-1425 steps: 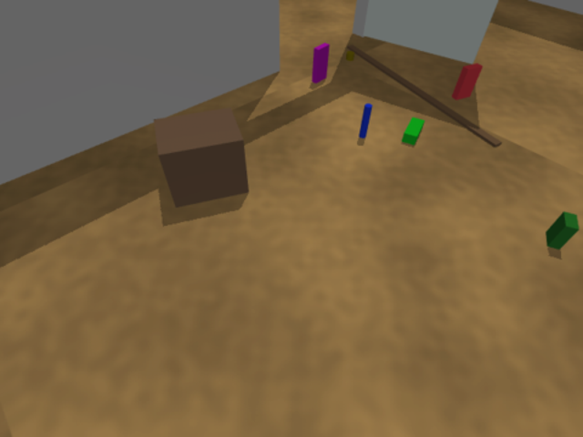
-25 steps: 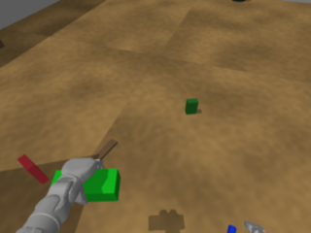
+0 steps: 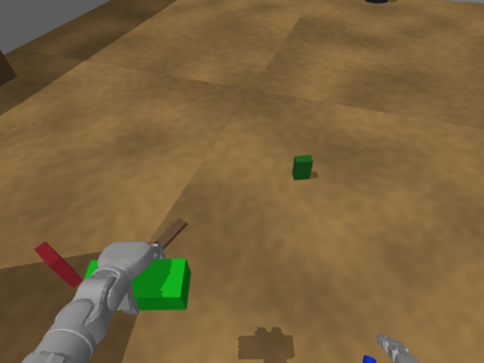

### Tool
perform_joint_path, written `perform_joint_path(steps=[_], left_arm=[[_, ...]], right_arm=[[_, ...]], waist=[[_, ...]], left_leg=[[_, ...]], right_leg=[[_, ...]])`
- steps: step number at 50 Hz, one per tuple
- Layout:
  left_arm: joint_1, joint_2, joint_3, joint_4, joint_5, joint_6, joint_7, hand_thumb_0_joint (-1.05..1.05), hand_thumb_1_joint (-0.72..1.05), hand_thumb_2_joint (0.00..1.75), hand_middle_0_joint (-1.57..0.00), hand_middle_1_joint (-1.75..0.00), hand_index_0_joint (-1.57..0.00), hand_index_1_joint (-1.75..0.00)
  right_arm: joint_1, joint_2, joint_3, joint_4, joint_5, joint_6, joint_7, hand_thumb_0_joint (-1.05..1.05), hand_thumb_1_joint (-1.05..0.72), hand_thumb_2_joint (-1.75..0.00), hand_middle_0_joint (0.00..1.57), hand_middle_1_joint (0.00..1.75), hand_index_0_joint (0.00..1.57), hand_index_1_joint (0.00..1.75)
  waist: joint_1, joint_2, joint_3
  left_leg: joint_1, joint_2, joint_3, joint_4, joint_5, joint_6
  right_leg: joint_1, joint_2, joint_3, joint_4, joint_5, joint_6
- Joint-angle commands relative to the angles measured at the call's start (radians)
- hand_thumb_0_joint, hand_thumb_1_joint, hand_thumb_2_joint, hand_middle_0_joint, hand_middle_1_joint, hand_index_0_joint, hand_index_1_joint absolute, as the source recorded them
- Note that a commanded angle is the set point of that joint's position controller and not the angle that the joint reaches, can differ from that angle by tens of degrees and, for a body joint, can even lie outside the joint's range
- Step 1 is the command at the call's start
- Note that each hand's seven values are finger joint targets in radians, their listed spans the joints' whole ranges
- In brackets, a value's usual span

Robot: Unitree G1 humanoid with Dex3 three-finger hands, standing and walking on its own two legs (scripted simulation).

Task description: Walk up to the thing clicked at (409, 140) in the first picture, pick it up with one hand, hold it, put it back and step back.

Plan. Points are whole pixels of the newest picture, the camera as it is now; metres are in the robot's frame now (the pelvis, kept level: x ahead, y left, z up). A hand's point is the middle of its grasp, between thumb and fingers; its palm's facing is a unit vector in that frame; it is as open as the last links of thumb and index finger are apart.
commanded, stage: hold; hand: left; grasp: from above
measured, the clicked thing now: (138, 284) +0.29 +0.22 -0.07
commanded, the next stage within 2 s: crouch in 0.44 s
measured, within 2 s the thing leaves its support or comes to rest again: neither
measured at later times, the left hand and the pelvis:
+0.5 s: hand (135, 274) +0.30 +0.22 -0.04, palm faces -0.45 -0.05 -0.89, open 10.5 cm; pelvis +0.01 +0.00 +0.00, yaw +0 degrees
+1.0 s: hand (148, 294) +0.31 +0.23 -0.16, palm faces -0.45 +0.05 -0.89, open 10.5 cm; pelvis -0.02 +0.00 -0.06, yaw +1 degrees
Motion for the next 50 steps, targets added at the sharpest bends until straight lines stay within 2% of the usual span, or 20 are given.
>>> perform_joint_path(steps=[1,5,9,11,14,15,16,19,20,22,25,27,28,32,35,37,38,43,45,50], left_arm=[[-0.367,0.229,0.14,-0.23,-0.015,-0.007,0.045,0.0,0.67,0.95,-1.0,-0.82,-1.02,-0.81],[-0.317,0.203,0.123,-0.21,-0.026,-0.011,0.029,0.0,0.68,0.93,-1.0,-0.81,-1.02,-0.8],[-0.334,0.23,0.138,-0.218,-0.004,-0.025,0.03,0.0,0.66,0.95,-1.01,-0.78,-1.01,-0.78],[-0.41,0.264,0.161,-0.256,-0.003,-0.036,0.043,0.0,0.67,0.94,-1.0,-0.8,-1.01,-0.79],[-0.446,0.257,0.158,-0.282,-0.002,-0.038,0.066,0.0,0.67,0.97,-1.02,-0.81,-1.03,-0.8],[-0.427,0.27,0.177,-0.255,0.0,-0.033,0.078,0.0,0.69,0.98,-1.02,-0.82,-1.03,-0.81],[-0.429,0.246,0.156,-0.248,-0.001,-0.029,0.086,0.0,0.69,0.96,-1.02,-0.82,-1.04,-0.81],[-0.392,0.224,0.147,-0.198,0.006,-0.008,0.105,0.0,0.69,0.97,-1.03,-0.81,-1.04,-0.8],[-0.354,0.204,0.137,-0.174,0.003,-0.001,0.104,0.0,0.67,0.97,-1.02,-0.8,-1.03,-0.79],[-0.365,0.232,0.15,-0.193,0.007,0.005,0.096,0.0,0.67,0.97,-1.01,-0.8,-1.02,-0.8],[-0.324,0.228,0.138,-0.201,0.005,0.005,0.055,0.0,0.68,0.99,-1.03,-0.79,-1.03,-0.79],[-0.324,0.228,0.127,-0.187,0.001,-0.004,0.033,0.0,0.72,0.91,-1.03,-0.83,-1.06,-0.8],[-0.342,0.216,0.115,-0.227,-0.006,-0.014,0.026,0.0,0.64,0.94,-0.95,-0.79,-0.98,-0.78],[-0.311,0.207,0.126,-0.171,-0.01,-0.043,0.036,0.0,0.63,0.97,-0.98,-0.78,-0.98,-0.79],[-0.358,0.199,0.138,-0.129,0.012,-0.076,0.093,0.0,0.57,0.96,-0.95,-0.76,-0.94,-0.77],[-0.36,0.185,0.141,-0.057,0.047,-0.094,0.153,0.0,0.53,0.93,-0.92,-0.74,-0.91,-0.75],[-0.392,0.195,0.155,-0.035,0.065,-0.103,0.184,0.0,0.51,0.93,-0.9,-0.75,-0.9,-0.76],[-0.55,0.181,0.127,0.074,0.157,-0.099,0.321,0.0,0.5,0.88,-0.89,-0.76,-0.9,-0.76],[-0.571,0.187,0.139,0.158,0.185,-0.089,0.365,0.0,0.5,0.89,-0.9,-0.76,-0.9,-0.76],[-0.701,0.17,0.126,0.303,0.202,-0.072,0.429,0.0,0.57,0.84,-0.92,-0.79,-0.94,-0.77]], right_arm=[[-0.083,-0.123,-0.047,-0.132,0.005,-0.036,-0.01,0.0,-0.9,-0.9,0.2,0.3,0.2,0.3],[-0.094,-0.125,-0.048,-0.142,0.005,-0.029,-0.008,0.0,-0.89,-0.9,0.2,0.3,0.2,0.3],[-0.09,-0.125,-0.049,-0.145,0.002,-0.02,-0.009,0.0,-0.9,-0.9,0.2,0.3,0.2,0.3],[-0.083,-0.125,-0.05,-0.138,0.001,-0.018,-0.012,0.0,-0.9,-0.9,0.2,0.3,0.2,0.3],[-0.077,-0.123,-0.05,-0.135,0.001,-0.017,-0.013,0.0,-0.9,-0.9,0.2,0.3,0.2,0.3],[-0.075,-0.127,-0.05,-0.13,0.003,-0.017,-0.014,0.0,-0.89,-0.9,0.2,0.3,0.2,0.3],[-0.072,-0.127,-0.05,-0.124,0.0,-0.016,-0.014,0.0,-0.89,-0.9,0.2,0.3,0.2,0.3],[-0.073,-0.127,-0.056,-0.119,0.001,-0.015,-0.012,0.0,-0.89,-0.9,0.2,0.3,0.2,0.3],[-0.071,-0.13,-0.059,-0.119,0.001,-0.013,-0.009,0.0,-0.89,-0.9,0.2,0.3,0.2,0.3],[-0.075,-0.132,-0.064,-0.123,0.001,-0.009,-0.006,0.0,-0.89,-0.9,0.2,0.3,0.2,0.3],[-0.08,-0.132,-0.067,-0.134,0.004,-0.004,-0.002,0.0,-0.9,-0.9,0.2,0.3,0.2,0.3],[-0.076,-0.132,-0.064,-0.133,0.002,-0.001,-0.003,0.0,-0.92,-0.91,0.2,0.3,0.2,0.3],[-0.074,-0.13,-0.064,-0.136,0.002,-0.001,-0.003,0.0,-0.87,-0.89,0.2,0.3,0.2,0.3],[-0.068,-0.126,-0.056,-0.145,0.003,0.005,-0.005,0.0,-0.88,-0.9,0.2,0.3,0.2,0.3],[-0.058,-0.128,-0.057,-0.135,-0.005,0.007,-0.002,0.0,-0.88,-0.9,0.2,0.3,0.2,0.3],[-0.044,-0.128,-0.06,-0.123,-0.015,0.009,0.006,0.0,-0.88,-0.9,0.2,0.3,0.2,0.3],[-0.033,-0.132,-0.065,-0.116,-0.02,0.01,0.012,0.0,-0.88,-0.9,0.2,0.3,0.2,0.3],[0.041,-0.155,-0.094,-0.066,-0.047,0.006,0.04,0.0,-0.89,-0.9,0.2,0.3,0.2,0.3],[0.076,-0.158,-0.1,-0.056,-0.056,0.006,0.049,0.0,-0.89,-0.9,0.2,0.3,0.2,0.3],[0.109,-0.172,-0.111,-0.044,-0.07,-0.014,0.052,0.0,-0.89,-0.9,0.2,0.3,0.2,0.3]], waist=[[0.003,-0.006,-0.276],[0.003,-0.028,-0.24],[0.001,-0.001,-0.26],[-0.001,0.018,-0.305],[-0.005,0.038,-0.347],[0.002,0.03,-0.346],[-0.007,0.018,-0.34],[-0.005,0.012,-0.296],[-0.006,-0.015,-0.278],[0.001,-0.004,-0.289],[0.012,-0.003,-0.284],[0.002,-0.004,-0.271],[0.0,0.01,-0.288],[-0.014,-0.027,-0.241],[-0.026,-0.05,-0.223],[-0.027,-0.04,-0.213],[-0.032,-0.037,-0.237],[-0.07,0.007,-0.398],[-0.077,0.007,-0.427],[-0.106,0.028,-0.491]], left_leg=[[0.145,-0.02,-0.002,-0.064,0.198,0.009],[0.135,-0.02,-0.004,-0.081,0.169,0.009],[0.149,-0.023,-0.004,-0.075,0.194,0.007],[0.166,-0.024,-0.002,-0.067,0.213,0.007],[0.195,-0.024,-0.001,-0.06,0.247,0.005],[0.194,-0.024,0.0,-0.059,0.255,0.006],[0.193,-0.024,0.0,-0.058,0.264,0.006],[0.183,-0.02,0.0,-0.065,0.257,0.003],[0.17,-0.02,-0.003,-0.066,0.251,0.003],[0.167,-0.021,-0.001,-0.067,0.248,0.004],[0.168,-0.019,-0.006,-0.073,0.263,0.004],[0.165,-0.016,-0.01,-0.074,0.268,0.004],[0.178,-0.016,-0.009,-0.074,0.274,0.003],[0.146,-0.022,-0.004,-0.07,0.232,0.01],[0.103,-0.02,-0.01,-0.039,0.199,0.006],[0.043,-0.021,-0.01,0.013,0.179,0.0],[0.019,-0.022,-0.009,0.048,0.174,-0.002],[-0.117,-0.013,-0.013,0.286,0.2,-0.01],[-0.22,-0.015,-0.012,0.364,0.152,-0.004],[-0.448,-0.015,-0.019,0.519,-0.015,-0.001]], right_leg=[[0.074,0.025,-0.014,-0.086,0.154,-0.02],[0.073,0.023,-0.016,-0.097,0.124,-0.022],[0.075,0.021,-0.014,-0.092,0.145,-0.025],[0.087,0.021,-0.012,-0.087,0.167,-0.022],[0.09,0.023,-0.013,-0.08,0.202,-0.023],[0.096,0.023,-0.015,-0.081,0.208,-0.023],[0.1,0.023,-0.016,-0.081,0.223,-0.022],[0.074,0.025,-0.024,-0.085,0.211,-0.023],[0.08,0.024,-0.025,-0.086,0.206,-0.022],[0.089,0.021,-0.023,-0.09,0.205,-0.022],[0.104,0.02,-0.023,-0.09,0.213,-0.025],[0.098,0.022,-0.024,-0.089,0.212,-0.026],[0.098,0.023,-0.022,-0.087,0.219,-0.027],[0.072,0.02,-0.018,-0.095,0.19,-0.024],[0.014,0.019,-0.023,-0.063,0.159,-0.025],[-0.055,0.019,-0.029,-0.013,0.137,-0.028],[-0.084,0.019,-0.031,0.016,0.134,-0.027],[-0.29,0.018,-0.031,0.225,0.153,-0.028],[-0.366,0.016,-0.029,0.291,0.116,-0.031],[-0.592,0.022,-0.043,0.466,-0.02,-0.036]])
